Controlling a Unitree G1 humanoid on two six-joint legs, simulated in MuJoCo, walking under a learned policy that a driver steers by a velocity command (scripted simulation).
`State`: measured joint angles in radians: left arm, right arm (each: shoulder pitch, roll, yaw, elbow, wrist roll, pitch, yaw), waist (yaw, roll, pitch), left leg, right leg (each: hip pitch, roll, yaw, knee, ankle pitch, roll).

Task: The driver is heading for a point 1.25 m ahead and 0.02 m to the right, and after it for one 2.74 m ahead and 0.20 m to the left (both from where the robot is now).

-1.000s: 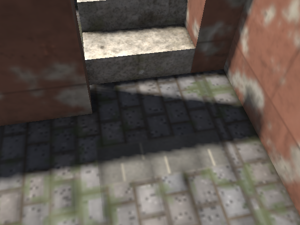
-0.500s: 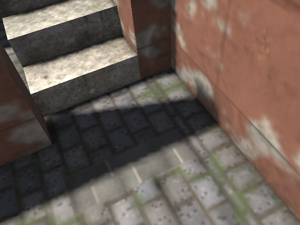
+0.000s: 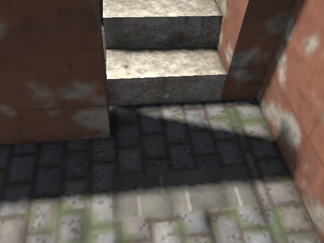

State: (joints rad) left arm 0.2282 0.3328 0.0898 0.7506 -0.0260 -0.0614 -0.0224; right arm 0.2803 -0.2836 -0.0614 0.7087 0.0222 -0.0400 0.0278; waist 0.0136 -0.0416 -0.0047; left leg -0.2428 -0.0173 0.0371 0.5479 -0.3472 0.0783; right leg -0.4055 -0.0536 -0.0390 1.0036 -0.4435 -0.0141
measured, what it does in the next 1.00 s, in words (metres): walks ahead: right foot, then left foot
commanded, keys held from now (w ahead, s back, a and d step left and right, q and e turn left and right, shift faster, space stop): w+q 0.30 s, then w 0.20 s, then w+e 0.50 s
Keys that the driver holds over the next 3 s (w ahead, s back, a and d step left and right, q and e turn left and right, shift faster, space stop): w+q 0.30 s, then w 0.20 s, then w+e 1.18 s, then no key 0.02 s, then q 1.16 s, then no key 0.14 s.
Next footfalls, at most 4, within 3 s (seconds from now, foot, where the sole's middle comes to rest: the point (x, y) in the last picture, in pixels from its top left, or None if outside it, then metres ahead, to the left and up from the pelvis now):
0.38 right None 0.39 -0.07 -0.77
0.82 left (100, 229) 0.54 0.24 -0.77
1.30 right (167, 193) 0.72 -0.03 -0.77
1.78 left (154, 134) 1.05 0.04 -0.77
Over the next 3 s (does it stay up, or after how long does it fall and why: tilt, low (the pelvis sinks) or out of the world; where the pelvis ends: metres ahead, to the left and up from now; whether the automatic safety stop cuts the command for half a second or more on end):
stays up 0.86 -0.08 0.01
